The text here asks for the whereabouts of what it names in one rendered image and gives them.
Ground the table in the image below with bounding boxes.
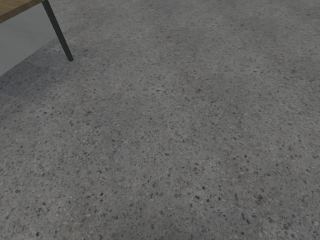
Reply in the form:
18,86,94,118
0,0,74,62

